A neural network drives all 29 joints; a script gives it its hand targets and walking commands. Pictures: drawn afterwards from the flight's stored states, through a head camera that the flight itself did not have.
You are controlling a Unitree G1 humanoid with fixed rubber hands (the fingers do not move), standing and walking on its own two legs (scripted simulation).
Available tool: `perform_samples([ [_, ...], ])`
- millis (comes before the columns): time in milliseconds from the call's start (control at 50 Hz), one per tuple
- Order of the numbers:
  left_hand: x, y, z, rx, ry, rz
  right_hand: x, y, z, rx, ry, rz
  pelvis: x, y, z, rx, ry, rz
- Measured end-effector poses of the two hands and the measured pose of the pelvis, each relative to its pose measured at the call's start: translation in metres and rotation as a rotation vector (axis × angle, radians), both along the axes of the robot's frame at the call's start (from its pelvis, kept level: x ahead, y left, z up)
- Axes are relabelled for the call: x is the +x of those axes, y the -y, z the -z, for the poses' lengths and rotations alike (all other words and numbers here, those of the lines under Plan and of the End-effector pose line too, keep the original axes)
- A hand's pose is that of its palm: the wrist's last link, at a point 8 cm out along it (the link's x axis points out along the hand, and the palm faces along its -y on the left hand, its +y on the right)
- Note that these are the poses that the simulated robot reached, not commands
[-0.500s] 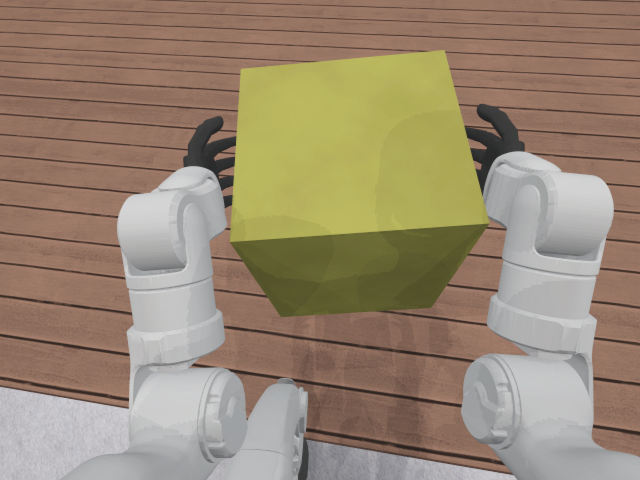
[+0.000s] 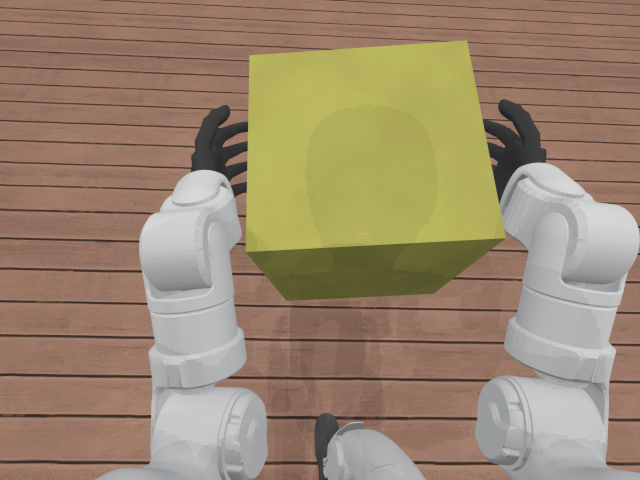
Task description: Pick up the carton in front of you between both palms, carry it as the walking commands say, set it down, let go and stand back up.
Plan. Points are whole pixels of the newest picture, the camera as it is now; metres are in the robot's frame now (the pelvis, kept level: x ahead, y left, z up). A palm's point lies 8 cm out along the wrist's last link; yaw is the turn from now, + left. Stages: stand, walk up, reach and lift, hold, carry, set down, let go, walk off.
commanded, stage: carry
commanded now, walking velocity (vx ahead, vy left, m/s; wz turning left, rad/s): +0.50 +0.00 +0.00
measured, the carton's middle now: (358, 196) +0.43 -0.06 +0.08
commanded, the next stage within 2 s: none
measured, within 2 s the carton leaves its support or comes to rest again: neither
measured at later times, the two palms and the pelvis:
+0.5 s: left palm out of the picture +0.80 +0.18 +0.12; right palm (372, 0) +0.77 -0.12 +0.12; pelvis +0.45 +0.06 +0.05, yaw -3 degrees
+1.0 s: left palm out of the picture +1.08 +0.20 +0.15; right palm out of the picture +1.09 -0.10 +0.15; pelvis +0.82 +0.04 +0.04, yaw +1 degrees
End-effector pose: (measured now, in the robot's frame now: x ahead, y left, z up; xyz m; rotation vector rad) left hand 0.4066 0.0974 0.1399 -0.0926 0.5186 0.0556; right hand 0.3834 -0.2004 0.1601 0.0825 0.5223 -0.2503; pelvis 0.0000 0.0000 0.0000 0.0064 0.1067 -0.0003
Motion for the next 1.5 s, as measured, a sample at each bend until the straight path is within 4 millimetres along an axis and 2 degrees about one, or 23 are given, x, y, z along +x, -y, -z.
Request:
perform_samples([
  [60,0.051,-0.042,-0.02,0.053,-0.009,-0.089,0.086,-0.041,-0.021,-0.006,-0.014,-0.12,0.056,0.004,-0.009,-0.045,-0.004,0.022],
  [160,0.113,-0.108,-0.036,0.026,-0.139,-0.242,0.192,-0.111,-0.032,-0.023,-0.136,-0.277,0.145,0.008,-0.036,0.009,-0.029,0.008],
  [220,0.162,-0.132,-0.046,0.032,-0.172,-0.289,0.25,-0.137,-0.031,0.002,-0.165,-0.311,0.203,0.0,-0.042,0.017,-0.046,-0.004],
  [260,0.204,-0.141,-0.047,0.028,-0.181,-0.286,0.286,-0.144,-0.027,0.004,-0.174,-0.304,0.244,-0.01,-0.039,0.006,-0.045,-0.015],
  [340,0.292,-0.138,-0.04,0.033,-0.133,-0.209,0.349,-0.138,-0.018,-0.001,-0.129,-0.228,0.328,-0.034,-0.023,0.006,-0.013,-0.014],
  [400,0.344,-0.121,-0.02,0.058,-0.191,-0.121,0.376,-0.119,0.003,-0.017,-0.188,-0.148,0.371,-0.048,-0.029,0.004,-0.019,0.01],
  [460,0.378,-0.096,0.008,0.056,-0.294,-0.042,0.383,-0.094,0.03,0.008,-0.293,-0.051,0.415,-0.058,-0.043,-0.024,-0.029,0.03],
  [500,0.394,-0.08,0.023,0.041,-0.326,-0.007,0.386,-0.08,0.041,0.039,-0.321,0.019,0.445,-0.062,-0.049,-0.042,-0.033,0.041],
  [560,0.417,-0.066,0.033,0.014,-0.311,0.009,0.399,-0.067,0.047,0.079,-0.298,0.096,0.49,-0.061,-0.053,-0.056,-0.031,0.053],
  [600,0.439,-0.061,0.033,0.034,-0.274,0.056,0.416,-0.064,0.047,0.079,-0.266,0.111,0.522,-0.056,-0.051,-0.058,-0.026,0.053],
  [660,0.476,-0.061,0.025,0.05,-0.203,0.051,0.46,-0.062,0.04,0.042,-0.201,0.059,0.574,-0.046,-0.043,-0.056,-0.017,0.05],
  [740,0.527,-0.065,0.018,0.062,-0.118,-0.019,0.535,-0.065,0.034,0.021,-0.119,-0.035,0.648,-0.028,-0.024,-0.039,0.008,0.01],
  [840,0.571,-0.081,0.015,0.049,-0.183,-0.102,0.604,-0.081,0.028,0.007,-0.181,-0.12,0.713,-0.021,-0.036,-0.026,0.002,-0.006],
  [920,0.613,-0.091,0.003,0.053,-0.19,-0.131,0.654,-0.09,0.02,0.004,-0.189,-0.157,0.767,-0.025,-0.046,-0.008,0.008,-0.009],
  [980,0.657,-0.096,-0.007,0.062,-0.16,-0.124,0.695,-0.096,0.016,0.011,-0.159,-0.149,0.809,-0.033,-0.045,-0.008,0.02,-0.009],
  [1040,0.707,-0.103,-0.007,0.053,-0.13,-0.106,0.738,-0.103,0.015,0.008,-0.129,-0.127,0.855,-0.045,-0.037,-0.013,0.035,-0.011],
  [1120,0.777,-0.115,0.008,0.033,-0.114,-0.073,0.798,-0.114,0.023,-0.009,-0.113,-0.092,0.918,-0.064,-0.019,0.006,0.054,0.014],
  [1220,0.838,-0.115,0.025,0.022,-0.233,-0.028,0.846,-0.115,0.037,-0.007,-0.233,-0.043,0.974,-0.076,-0.032,-0.018,0.036,0.04],
  [1280,0.872,-0.112,0.026,0.039,-0.264,-0.002,0.874,-0.112,0.037,-0.004,-0.267,-0.028,1.008,-0.077,-0.042,-0.028,0.028,0.042],
  [1340,0.91,-0.11,0.019,0.039,-0.244,0.001,0.911,-0.11,0.03,-0.012,-0.247,-0.03,1.045,-0.075,-0.048,-0.035,0.027,0.038],
  [1420,0.966,-0.106,0.006,0.049,-0.178,-0.016,0.973,-0.105,0.02,-0.002,-0.18,-0.046,1.102,-0.067,-0.047,-0.031,0.026,0.035],
  [1500,1.03,-0.095,0.004,0.05,-0.132,-0.041,1.043,-0.094,0.021,0.005,-0.132,-0.065,1.167,-0.052,-0.034,-0.021,0.027,0.028],
])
